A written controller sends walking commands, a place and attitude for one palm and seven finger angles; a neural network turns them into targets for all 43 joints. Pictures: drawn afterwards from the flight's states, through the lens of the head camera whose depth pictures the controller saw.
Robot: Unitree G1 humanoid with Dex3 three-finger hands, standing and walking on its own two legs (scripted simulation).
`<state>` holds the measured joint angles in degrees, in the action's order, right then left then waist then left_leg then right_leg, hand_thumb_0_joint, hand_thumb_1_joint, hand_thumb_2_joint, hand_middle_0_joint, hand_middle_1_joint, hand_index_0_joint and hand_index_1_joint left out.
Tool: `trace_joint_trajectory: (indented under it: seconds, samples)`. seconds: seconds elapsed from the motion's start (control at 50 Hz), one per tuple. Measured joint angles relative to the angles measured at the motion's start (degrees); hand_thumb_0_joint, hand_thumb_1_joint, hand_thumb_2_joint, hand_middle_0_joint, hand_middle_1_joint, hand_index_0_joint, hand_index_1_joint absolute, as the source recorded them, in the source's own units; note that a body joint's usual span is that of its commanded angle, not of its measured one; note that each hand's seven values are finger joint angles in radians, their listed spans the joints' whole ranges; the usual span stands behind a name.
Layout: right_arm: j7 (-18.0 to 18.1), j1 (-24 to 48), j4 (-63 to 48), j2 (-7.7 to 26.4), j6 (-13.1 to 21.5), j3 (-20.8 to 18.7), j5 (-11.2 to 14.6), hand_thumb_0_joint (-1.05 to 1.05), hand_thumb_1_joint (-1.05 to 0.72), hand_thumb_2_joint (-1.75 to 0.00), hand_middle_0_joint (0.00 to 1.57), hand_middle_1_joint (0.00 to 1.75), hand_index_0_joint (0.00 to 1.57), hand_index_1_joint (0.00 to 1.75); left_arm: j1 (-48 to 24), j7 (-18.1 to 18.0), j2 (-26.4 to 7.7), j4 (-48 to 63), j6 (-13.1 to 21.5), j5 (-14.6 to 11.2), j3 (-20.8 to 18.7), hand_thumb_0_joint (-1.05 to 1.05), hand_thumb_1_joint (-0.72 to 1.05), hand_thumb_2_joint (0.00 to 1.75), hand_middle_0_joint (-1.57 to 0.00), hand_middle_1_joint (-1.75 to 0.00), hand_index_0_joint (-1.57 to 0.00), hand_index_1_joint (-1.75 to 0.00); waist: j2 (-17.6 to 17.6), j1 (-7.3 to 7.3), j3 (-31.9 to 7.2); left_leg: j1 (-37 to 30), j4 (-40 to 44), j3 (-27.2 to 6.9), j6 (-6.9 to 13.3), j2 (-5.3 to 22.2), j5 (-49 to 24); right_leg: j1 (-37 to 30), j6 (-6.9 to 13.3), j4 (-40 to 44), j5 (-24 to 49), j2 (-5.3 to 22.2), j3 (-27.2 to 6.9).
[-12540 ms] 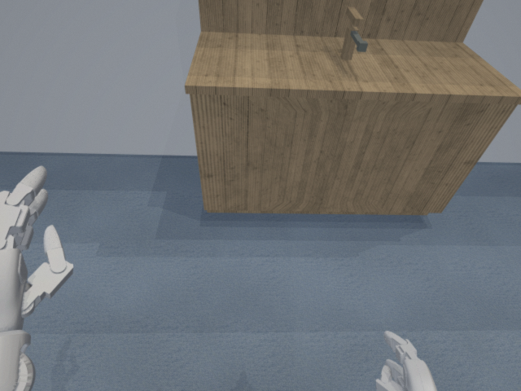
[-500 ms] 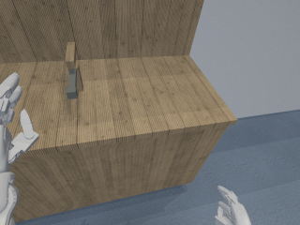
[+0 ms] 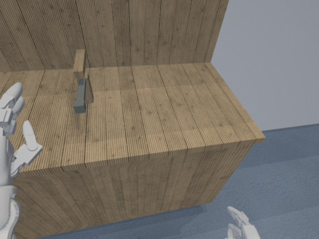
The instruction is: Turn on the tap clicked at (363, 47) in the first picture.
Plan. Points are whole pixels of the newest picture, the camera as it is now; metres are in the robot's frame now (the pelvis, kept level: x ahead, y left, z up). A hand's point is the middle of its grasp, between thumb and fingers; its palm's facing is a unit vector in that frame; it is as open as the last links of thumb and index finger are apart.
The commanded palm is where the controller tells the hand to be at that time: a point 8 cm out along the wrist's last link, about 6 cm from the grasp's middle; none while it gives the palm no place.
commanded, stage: shuffle to correct the standing spot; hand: left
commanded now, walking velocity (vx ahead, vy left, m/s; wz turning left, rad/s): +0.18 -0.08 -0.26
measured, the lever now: (79, 106) +0.42 +0.29 +0.08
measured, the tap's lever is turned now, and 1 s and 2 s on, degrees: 0 0 0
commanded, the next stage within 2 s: come to a stop and stand still in 0.16 s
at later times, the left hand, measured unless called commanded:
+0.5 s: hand (90, 102) +0.34 +0.22 +0.17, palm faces +0.32 -0.84 -0.43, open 7.4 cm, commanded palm +0.29 +0.25 +0.18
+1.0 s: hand (80, 107) +0.33 +0.23 +0.17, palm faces +0.30 -0.88 -0.36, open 7.4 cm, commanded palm +0.28 +0.27 +0.18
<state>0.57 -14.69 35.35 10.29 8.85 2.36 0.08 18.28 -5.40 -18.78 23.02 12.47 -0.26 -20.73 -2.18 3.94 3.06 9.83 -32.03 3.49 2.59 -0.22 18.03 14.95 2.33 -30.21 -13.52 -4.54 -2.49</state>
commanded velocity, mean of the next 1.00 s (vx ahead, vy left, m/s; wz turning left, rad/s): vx -0.03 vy -0.02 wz -0.01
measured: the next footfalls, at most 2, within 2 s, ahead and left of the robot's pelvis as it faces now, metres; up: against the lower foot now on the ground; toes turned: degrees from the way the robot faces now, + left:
left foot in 0.38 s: +0.18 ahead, +0.12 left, +0.00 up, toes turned -4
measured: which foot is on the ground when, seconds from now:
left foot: down 0.00-0.18, up 0.20-0.36, down 0.38-1.00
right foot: down 0.00-1.00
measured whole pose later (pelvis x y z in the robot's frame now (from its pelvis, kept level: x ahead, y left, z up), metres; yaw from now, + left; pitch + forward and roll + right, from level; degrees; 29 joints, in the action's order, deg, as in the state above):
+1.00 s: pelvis +0.09 +0.01 +0.01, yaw -6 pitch -1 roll -1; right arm 3.3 -9.8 33.2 11.9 5.6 1.1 0.7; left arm 25.8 -6.4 -20.2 27.6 8.3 -3.0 -20.1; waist -0.5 0.9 1.7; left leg 13.8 -25.7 0.0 0.1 0.9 10.6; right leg 9.7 2.5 -22.8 -11.7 -4.0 -0.2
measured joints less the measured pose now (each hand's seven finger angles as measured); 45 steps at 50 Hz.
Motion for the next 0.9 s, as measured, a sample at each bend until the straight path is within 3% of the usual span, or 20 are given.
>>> trace_joint_trajectory:
  seconds: [0.08, 0.16, 0.2, 0.24, 0.28, 0.32, 0.38, 0.46, 0.5, 0.54, 0.56, 0.62, 0.66, 0.7, 0.78, 0.9]
  samples:
    - [0.1, 1.6, -1.5, 0.0, -0.2, -0.3, 0.3, 0.01, -0.90, -0.90, 0.21, 0.30, 0.20, 0.30, -0.8, -0.1, 0.1, -1.2, -1.1, -0.3, 0.6, 0.02, 0.89, 0.90, -0.20, -0.30, -0.21, -0.30, -0.1, -0.79, 0.3, -0.9, -1.2, 0.6, -0.8, 0.5, 2.2, -0.2, 0.4, -1.2, 1.9, -0.4, -0.1]
    - [-0.2, 3.2, -2.7, 0.0, -0.8, -0.6, 0.3, 0.01, -0.90, -0.90, 0.21, 0.30, 0.20, 0.30, -0.2, 0.2, -0.5, -0.1, -1.8, -0.9, 1.3, 0.02, 0.89, 0.90, -0.20, -0.30, -0.21, -0.30, 0.6, -2.52, 0.3, -0.1, -3.6, -0.3, -1.7, 2.4, 4.7, -0.4, 1.8, -1.9, -0.9, -2.1, 0.8]
    - [-0.5, 4.3, -3.0, 0.0, -1.1, -1.0, 0.5, 0.01, -0.90, -0.90, 0.21, 0.30, 0.20, 0.30, 0.6, 0.1, -1.2, 2.0, -1.6, -1.3, 1.2, 0.02, 0.89, 0.90, -0.20, -0.30, -0.21, -0.30, 0.0, -3.32, 0.8, 3.6, -10.4, -1.7, -1.7, 2.3, 3.9, 0.0, 2.7, -2.0, -1.6, -2.5, 1.1]
    - [-0.7, 5.0, -3.0, 0.0, -1.5, -1.4, 0.7, 0.01, -0.90, -0.90, 0.21, 0.30, 0.20, 0.30, 1.9, -0.2, -1.7, 4.4, -1.0, -1.7, 1.0, 0.02, 0.89, 0.90, -0.21, -0.30, -0.21, -0.30, -1.4, -3.20, 1.5, 7.8, -19.2, -2.9, -1.8, 1.4, 7.4, -0.5, 3.3, -0.7, -1.3, -2.5, 0.4]
    - [-0.8, 5.2, -3.2, 0.1, -1.8, -1.5, 0.6, 0.01, -0.91, -0.90, 0.21, 0.30, 0.20, 0.30, 4.0, -0.7, -2.2, 7.1, -0.2, -2.0, 0.1, 0.02, 0.89, 0.90, -0.21, -0.30, -0.21, -0.30, -3.0, -2.80, 1.8, 10.9, -21.7, -3.1, -1.6, 0.9, 9.6, -1.2, 3.3, 1.1, -0.7, -2.3, -1.0]
    - [-0.9, 5.1, -3.5, 0.5, -2.0, -1.4, 0.2, 0.01, -0.91, -0.90, 0.21, 0.30, 0.20, 0.30, 6.0, -1.2, -2.8, 9.3, 0.6, -2.2, -1.1, 0.02, 0.89, 0.90, -0.21, -0.30, -0.21, -0.30, -4.0, -2.80, 2.0, 11.4, -15.6, -2.7, -1.4, 1.1, 6.1, -2.0, 2.9, 2.0, -0.7, -1.9, -2.1]
    - [-0.6, 4.6, -3.9, 2.1, -1.5, -2.0, 0.0, 0.01, -0.91, -0.90, 0.20, 0.30, 0.20, 0.30, 7.2, -1.3, -3.2, 10.6, 1.5, -2.3, -2.0, 0.02, 0.89, 0.90, -0.21, -0.30, -0.21, -0.30, -1.7, -3.39, 2.4, 7.1, -1.4, -2.6, -1.4, 2.0, -8.1, -2.8, 1.8, -1.1, -3.5, -2.4, -2.0]
    - [-0.3, 5.3, -2.8, 0.4, -2.6, -3.0, 0.4, 0.01, -0.91, -0.90, 0.20, 0.30, 0.20, 0.30, 6.0, -0.2, -4.7, 7.1, 0.5, -2.2, -3.3, 0.02, 0.89, 0.90, -0.21, -0.30, -0.21, -0.30, -2.8, -2.73, 2.2, 3.0, -0.2, 0.6, -2.3, -0.3, -1.1, 0.4, -1.6, -10.5, -6.8, 1.1, -0.8]
    - [0.0, 5.0, -2.7, -0.1, -2.6, -2.3, 0.2, 0.01, -0.91, -0.90, 0.20, 0.30, 0.20, 0.30, 4.8, 0.2, -4.3, 4.8, -1.3, -1.9, -3.2, 0.02, 0.89, 0.90, -0.21, -0.30, -0.21, -0.30, -1.6, -2.97, 2.3, 1.9, 0.1, 0.7, -2.6, -0.2, -0.7, -1.7, -0.6, -6.8, -7.8, 2.1, 1.9]
    - [0.1, 4.7, -2.6, 0.0, -2.6, -1.5, 0.4, 0.01, -0.91, -0.90, 0.20, 0.30, 0.20, 0.30, 3.4, 0.5, -3.1, 3.3, -2.8, -1.5, -2.3, 0.02, 0.89, 0.90, -0.21, -0.30, -0.21, -0.30, 1.6, -4.00, 2.6, 2.4, -1.2, -1.0, -2.7, 1.5, -0.8, -4.5, 2.8, -1.5, -4.7, 0.5, 4.2]
    - [0.0, 4.7, -2.5, -0.2, -2.7, -1.1, 0.6, 0.01, -0.91, -0.90, 0.20, 0.30, 0.20, 0.30, 3.0, 0.4, -2.8, 3.3, -3.3, -1.6, -2.0, 0.02, 0.89, 0.90, -0.21, -0.30, -0.21, -0.30, 2.2, -4.30, 2.8, 3.6, -3.0, -1.5, -2.5, 2.0, -2.7, -5.3, 3.1, 0.4, -3.5, 0.1, 4.6]
    - [-0.6, 5.0, -2.4, -1.0, -2.9, 0.1, 1.0, 0.01, -0.91, -0.90, 0.20, 0.30, 0.20, 0.30, 4.3, -0.3, -2.1, 5.0, -2.9, -2.3, -1.5, 0.02, 0.89, 0.90, -0.21, -0.30, -0.21, -0.30, 1.1, -4.16, 3.0, 7.3, -8.6, -2.8, -2.2, 1.3, -0.5, -5.3, 2.6, 3.1, -1.9, 0.0, 3.7]
    - [-0.4, 4.9, -3.0, -1.0, -3.0, 0.4, 0.8, 0.01, -0.91, -0.90, 0.21, 0.30, 0.20, 0.30, 6.7, -0.5, -1.6, 6.5, -2.3, -2.6, -1.4, 0.02, 0.89, 0.90, -0.21, -0.30, -0.21, -0.30, 0.2, -4.02, 2.8, 7.6, -5.6, -3.3, -2.0, 1.2, 0.0, -4.8, 2.5, 4.1, -1.2, 0.0, 2.7]
    - [0.1, 4.8, -3.6, -0.3, -2.7, 0.4, 0.5, 0.01, -0.91, -0.90, 0.21, 0.30, 0.20, 0.30, 9.2, -0.8, -1.7, 8.3, -2.2, -2.7, -1.2, 0.02, 0.89, 0.90, -0.21, -0.30, -0.21, -0.30, 0.7, -4.18, 2.7, 5.9, 1.0, -3.5, -1.8, 2.0, -9.4, -4.1, 2.1, 3.3, -1.4, -0.5, 2.3]
    - [1.6, 4.9, -2.4, 0.2, -3.0, -1.0, 0.7, 0.01, -0.91, -0.90, 0.21, 0.30, 0.20, 0.30, 9.5, -0.4, -3.2, 8.5, -2.3, -2.8, -0.4, 0.02, 0.89, 0.90, -0.21, -0.30, -0.21, -0.30, 0.5, -3.54, 2.1, 4.1, 3.8, -3.2, -3.6, 1.5, -4.8, -3.5, 1.4, 1.8, -2.4, 0.1, 2.1]
    - [2.5, 5.4, -1.8, 1.3, -3.3, -1.4, 0.8, 0.01, -0.91, -0.90, 0.20, 0.30, 0.20, 0.30, 7.7, -0.8, -3.4, 6.4, -3.4, -2.8, -1.1, 0.02, 0.89, 0.90, -0.21, -0.30, -0.21, -0.30, 1.4, -3.21, 0.5, 4.2, 4.8, -3.5, -3.2, 1.6, -6.1, -4.6, 0.8, 5.2, 0.2, 0.1, 2.3]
